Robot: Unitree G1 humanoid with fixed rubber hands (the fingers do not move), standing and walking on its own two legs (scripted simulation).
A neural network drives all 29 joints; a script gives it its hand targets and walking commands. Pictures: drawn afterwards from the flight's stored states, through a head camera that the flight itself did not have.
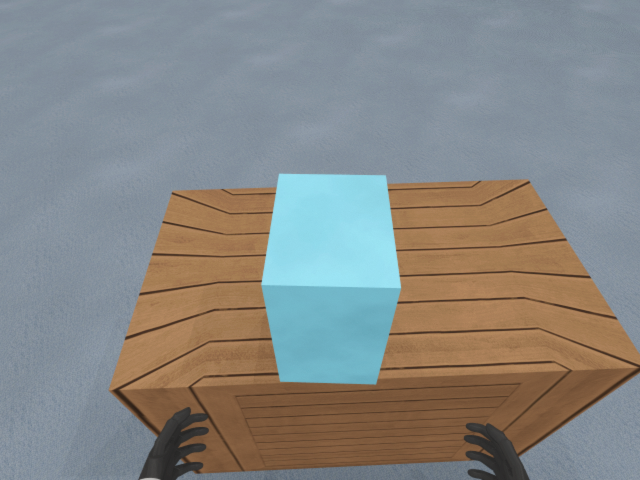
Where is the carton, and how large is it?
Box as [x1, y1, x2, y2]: [261, 174, 400, 383]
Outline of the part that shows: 279,174 261,285 280,381 375,383 400,290 385,175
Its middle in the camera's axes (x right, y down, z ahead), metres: +0.02 +0.07 +0.62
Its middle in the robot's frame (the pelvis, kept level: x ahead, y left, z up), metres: +0.42 +0.02 -0.03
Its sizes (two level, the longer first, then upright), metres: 0.206 0.161 0.277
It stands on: a pedestal, 0.60 m high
